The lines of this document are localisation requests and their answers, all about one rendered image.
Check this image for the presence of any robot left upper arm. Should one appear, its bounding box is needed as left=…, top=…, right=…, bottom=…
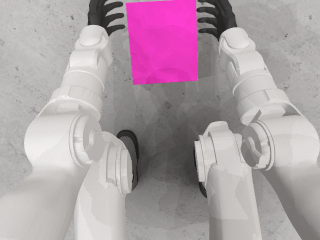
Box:
left=0, top=112, right=105, bottom=240

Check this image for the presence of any left robot forearm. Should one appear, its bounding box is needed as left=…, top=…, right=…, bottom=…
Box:
left=24, top=25, right=113, bottom=155

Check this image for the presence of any right robot hand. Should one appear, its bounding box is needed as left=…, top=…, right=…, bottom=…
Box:
left=196, top=0, right=238, bottom=42

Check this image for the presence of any robot left thigh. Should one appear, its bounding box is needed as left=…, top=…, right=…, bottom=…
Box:
left=73, top=141, right=133, bottom=240

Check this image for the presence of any left robot hand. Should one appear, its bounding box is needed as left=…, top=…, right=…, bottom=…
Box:
left=87, top=0, right=125, bottom=37

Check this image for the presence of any carton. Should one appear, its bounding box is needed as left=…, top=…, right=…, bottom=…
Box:
left=126, top=0, right=198, bottom=85

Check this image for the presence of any robot right upper arm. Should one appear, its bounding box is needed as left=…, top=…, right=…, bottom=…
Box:
left=240, top=115, right=320, bottom=240

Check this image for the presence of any robot left foot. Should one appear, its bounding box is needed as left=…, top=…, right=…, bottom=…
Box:
left=116, top=129, right=139, bottom=190

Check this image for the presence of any right robot forearm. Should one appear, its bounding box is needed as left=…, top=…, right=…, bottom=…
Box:
left=218, top=27, right=320, bottom=152

